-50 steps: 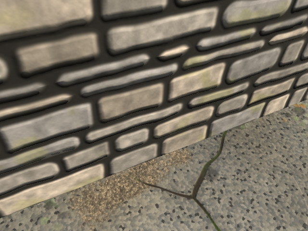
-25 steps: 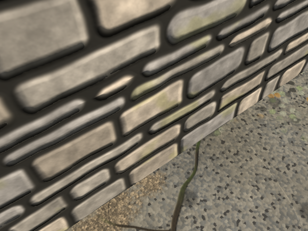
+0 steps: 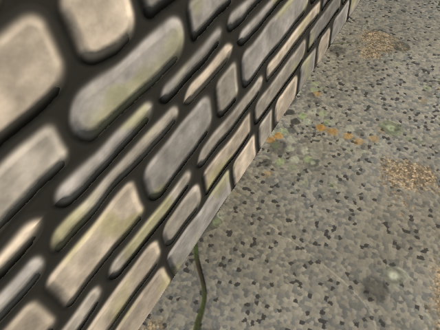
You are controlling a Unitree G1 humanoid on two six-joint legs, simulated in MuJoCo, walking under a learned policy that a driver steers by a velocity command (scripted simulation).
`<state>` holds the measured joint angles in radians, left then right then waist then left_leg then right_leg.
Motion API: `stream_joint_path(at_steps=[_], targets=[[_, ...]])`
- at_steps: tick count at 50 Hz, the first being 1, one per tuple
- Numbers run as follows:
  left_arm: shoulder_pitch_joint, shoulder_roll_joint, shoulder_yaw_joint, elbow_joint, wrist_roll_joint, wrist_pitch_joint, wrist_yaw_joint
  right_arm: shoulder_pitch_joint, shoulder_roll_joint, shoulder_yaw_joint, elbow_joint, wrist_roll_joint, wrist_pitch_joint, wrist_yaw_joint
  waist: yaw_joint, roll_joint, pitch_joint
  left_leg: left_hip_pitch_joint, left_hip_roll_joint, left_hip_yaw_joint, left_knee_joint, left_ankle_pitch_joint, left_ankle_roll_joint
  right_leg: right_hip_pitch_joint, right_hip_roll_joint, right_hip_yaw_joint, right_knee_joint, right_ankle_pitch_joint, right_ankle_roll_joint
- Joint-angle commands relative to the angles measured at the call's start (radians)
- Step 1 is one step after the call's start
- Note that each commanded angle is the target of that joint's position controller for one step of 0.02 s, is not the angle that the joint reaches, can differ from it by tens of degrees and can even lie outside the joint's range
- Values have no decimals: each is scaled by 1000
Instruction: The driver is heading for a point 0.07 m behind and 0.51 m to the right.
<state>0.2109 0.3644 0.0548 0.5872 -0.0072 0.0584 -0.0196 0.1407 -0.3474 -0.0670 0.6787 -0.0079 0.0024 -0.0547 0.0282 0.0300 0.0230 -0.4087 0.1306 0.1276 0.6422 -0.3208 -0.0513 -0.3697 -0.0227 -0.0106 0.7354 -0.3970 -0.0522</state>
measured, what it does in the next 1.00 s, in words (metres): walks ahead, turning right: left foot, then right foot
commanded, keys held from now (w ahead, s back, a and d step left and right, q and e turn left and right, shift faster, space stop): w+e+shift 0.66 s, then e+shift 0.34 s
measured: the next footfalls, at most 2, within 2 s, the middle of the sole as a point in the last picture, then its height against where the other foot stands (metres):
left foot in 0.42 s outside the picture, level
right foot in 0.84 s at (380, 289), level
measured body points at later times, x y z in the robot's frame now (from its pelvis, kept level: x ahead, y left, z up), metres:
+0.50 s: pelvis +0.26 -0.05 +0.01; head +0.30 -0.06 +0.46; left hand +0.43 +0.21 -0.10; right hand +0.33 -0.38 -0.06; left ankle +0.34 +0.07 -0.72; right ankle +0.06 -0.07 -0.64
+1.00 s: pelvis +0.56 -0.29 +0.01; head +0.60 -0.33 +0.45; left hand +0.87 -0.26 -0.10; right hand +0.43 -0.56 -0.09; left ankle +0.69 -0.14 -0.62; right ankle +0.58 -0.34 -0.72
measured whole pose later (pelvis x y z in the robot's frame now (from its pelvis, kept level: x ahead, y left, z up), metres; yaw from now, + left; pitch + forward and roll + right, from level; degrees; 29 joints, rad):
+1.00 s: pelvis +0.56 -0.29 +0.01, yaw -57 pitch +1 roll +0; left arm 0.19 0.31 0.06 0.66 -0.04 -0.04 -0.04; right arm 0.14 -0.26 -0.03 0.70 -0.01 -0.08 -0.05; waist 0.00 -0.01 0.12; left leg -0.50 0.04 -0.16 1.26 -0.47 -0.08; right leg -0.35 0.22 0.06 0.51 -0.15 -0.17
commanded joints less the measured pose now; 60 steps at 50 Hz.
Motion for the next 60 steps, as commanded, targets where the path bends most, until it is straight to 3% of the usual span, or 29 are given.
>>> stream_joint_path(at_steps=[1,2,3,4,7,14,17,19,20,21,22,23,24,26,31,35,38,39,40,41,42,43,44,45,47,50,53,57,60], targets=[[356,157,42,90,12,-39,5,-208,89,24,-132,-13,-23,33,105,-315,102,-605,-84,-107,602,-337,11,333,-127,484,-282,-287,-186],[175,251,63,-29,11,-78,0,-212,42,19,-205,11,-55,39,41,-360,89,-759,-128,-255,629,-225,37,284,-267,1007,-649,-661,-323],[97,235,65,-59,-3,-116,7,-222,-68,-8,-194,36,-101,53,7,-204,144,-751,-100,-292,621,-69,45,254,-317,1051,-701,-676,-312],[30,218,67,-60,34,-76,19,-162,-76,-2,-143,-107,-65,57,-21,-253,87,-596,-56,-250,496,72,22,178,-250,842,-704,-619,-224],[139,142,42,-1,40,-86,8,-113,-90,-17,-69,-61,-11,72,6,-159,81,-296,-67,-162,323,218,-37,118,-79,499,-604,-176,-157],[270,130,51,71,17,-104,4,-322,-30,0,-112,-17,-4,71,108,-129,63,-291,-116,-169,4,239,-51,285,-75,532,-524,-30,-196],[223,141,55,82,11,-118,4,-304,-52,-4,-118,-2,-20,67,77,-160,77,-116,-104,-192,-93,212,-20,233,-84,588,-513,42,-181],[162,159,53,82,21,-128,-2,-138,-103,-18,-84,-2,-33,53,-11,-151,9,165,-127,-165,-119,123,18,150,-63,582,-401,347,-154],[162,156,52,100,15,-141,-13,22,-152,-36,-47,-7,-48,35,-86,-101,-84,406,-124,-167,-130,86,50,79,-22,529,-206,524,-129],[147,93,33,95,1,-154,-21,241,-241,-63,-17,-27,-63,10,-182,66,-232,648,58,-363,-201,-195,94,-26,87,380,133,463,-92],[205,-24,7,64,-23,-152,-9,317,-335,-83,-12,-63,-59,7,-142,331,-348,847,321,-879,-405,-690,189,-318,224,230,428,-145,-52],[166,27,4,96,8,-133,8,215,-243,-71,-8,-48,-55,12,-108,259,-213,681,353,-958,-430,-679,190,-417,108,174,518,-72,-71],[80,87,22,101,30,-124,0,151,-156,-48,-13,-37,-52,6,-106,146,-118,578,300,-770,-415,-518,163,-399,68,152,502,22,-69],[14,84,27,104,54,-113,-31,152,-102,-32,25,-41,-53,2,-105,98,-37,520,199,-492,-438,-280,145,-412,3,113,443,92,-56],[-132,-25,-6,27,36,-74,-65,259,-23,-5,136,-16,-98,27,-85,88,50,552,174,-190,-442,110,123,-551,-22,61,428,171,-64],[-263,-46,-29,-69,45,-65,-92,207,-46,0,168,-12,-122,46,-4,47,176,289,115,94,-486,626,88,-363,-7,-75,227,295,-51],[-131,-27,-18,-25,49,-60,-76,183,-133,-20,167,11,-130,49,81,53,69,248,114,169,-277,1298,59,-20,116,-181,128,340,-91],[-29,42,28,-46,-75,-83,-62,154,-316,-72,133,39,-110,3,149,149,1,302,118,121,-162,1432,32,88,93,-120,102,356,-77],[77,117,53,-3,-78,-80,-58,139,-296,-71,111,48,-100,-13,211,138,-81,271,116,96,-6,1393,33,298,112,-88,3,399,-110],[210,156,83,62,-60,-66,-41,134,-234,-58,98,42,-93,-16,244,51,-122,117,72,78,231,979,10,576,86,-4,-110,506,-158],[172,153,82,81,-76,-50,-3,155,-136,-40,108,20,-94,-3,177,-118,-44,-82,-109,62,560,-35,-37,672,29,132,-217,608,-200],[74,229,69,6,-30,-58,12,271,-61,-13,51,-35,-112,12,16,-380,-202,-236,-178,-73,910,-347,-50,794,-137,449,-80,1273,-336],[127,193,68,-25,12,-68,3,286,-112,-14,3,-6,-126,25,75,-250,-472,-311,-172,-271,986,-344,-52,910,-265,662,-210,1098,-497],[95,187,78,-24,4,-85,-2,199,-96,-9,-27,26,-131,25,57,-82,-398,-348,-158,-302,907,-262,-33,779,-238,736,-330,723,-462],[-66,131,67,-52,-45,-130,-20,190,-101,-10,14,1,-102,3,-59,174,-147,-264,-87,-296,735,-137,-26,403,-182,665,-409,675,-362],[-92,99,62,-36,-36,-129,-20,162,-109,-23,7,-17,-65,-9,-90,88,-66,-129,-63,-274,480,-132,-40,131,-88,463,-383,923,-299],[-99,121,78,-22,-42,-91,23,34,-31,-7,-53,-16,-63,-4,-73,-18,-117,-4,-168,-197,199,90,-36,-7,54,341,-305,980,-210],[-77,74,76,-8,-52,-18,57,-38,20,-7,-88,6,-50,20,-35,-145,-150,196,-268,-167,-27,316,-26,-97,119,375,-238,670,-79],[-99,17,57,-27,-50,-30,41,23,-21,-39,-72,23,-46,20,-98,-162,-132,320,-184,-248,-162,274,1,-103,86,484,-153,169,-83]])
Keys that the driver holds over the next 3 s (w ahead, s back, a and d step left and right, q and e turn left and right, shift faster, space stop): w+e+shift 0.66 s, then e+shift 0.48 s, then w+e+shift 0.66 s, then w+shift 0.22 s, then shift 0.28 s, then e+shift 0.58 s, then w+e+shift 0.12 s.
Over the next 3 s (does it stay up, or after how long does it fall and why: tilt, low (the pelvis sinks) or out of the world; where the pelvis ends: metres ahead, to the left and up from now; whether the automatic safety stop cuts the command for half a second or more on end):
stays up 0.42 -1.38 0.02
